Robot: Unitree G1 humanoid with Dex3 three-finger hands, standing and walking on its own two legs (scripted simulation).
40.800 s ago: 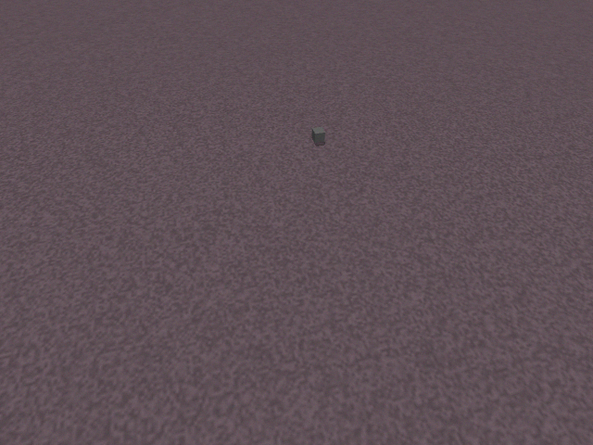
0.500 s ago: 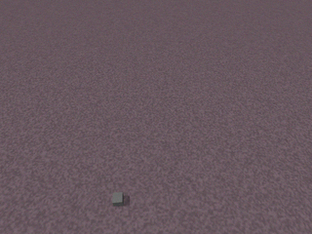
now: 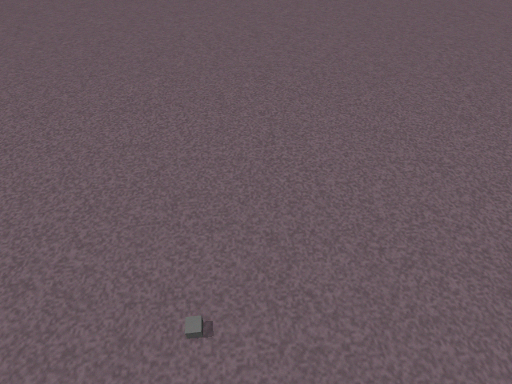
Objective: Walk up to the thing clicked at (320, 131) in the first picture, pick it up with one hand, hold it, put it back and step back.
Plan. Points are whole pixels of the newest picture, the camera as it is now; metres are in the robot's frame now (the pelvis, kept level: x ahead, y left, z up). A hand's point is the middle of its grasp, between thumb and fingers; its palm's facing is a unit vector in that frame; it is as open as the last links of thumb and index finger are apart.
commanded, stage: stand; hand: left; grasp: from above
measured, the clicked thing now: (194, 327) +0.45 +0.25 -0.75
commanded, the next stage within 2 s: step back in 1.42 s
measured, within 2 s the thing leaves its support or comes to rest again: neither
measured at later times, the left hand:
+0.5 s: hand out of the picture +0.09 +0.24 -0.16, palm faces +0.00 -0.94 -0.33, open 7.4 cm
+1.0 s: hand out of the picture +0.08 +0.24 -0.16, palm faces -0.01 -0.95 -0.33, open 7.4 cm
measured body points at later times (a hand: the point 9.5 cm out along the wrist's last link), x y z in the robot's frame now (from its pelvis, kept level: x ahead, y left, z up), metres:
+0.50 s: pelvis +0.02 +0.00 +0.00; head +0.03 +0.00 +0.45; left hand +0.09 +0.29 -0.14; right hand +0.09 -0.30 -0.14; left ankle +0.02 +0.10 -0.75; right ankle -0.01 -0.13 -0.75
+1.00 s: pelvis +0.01 -0.01 +0.00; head +0.02 +0.00 +0.45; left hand +0.08 +0.29 -0.14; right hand +0.08 -0.30 -0.13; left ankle +0.02 +0.10 -0.75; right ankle -0.01 -0.13 -0.75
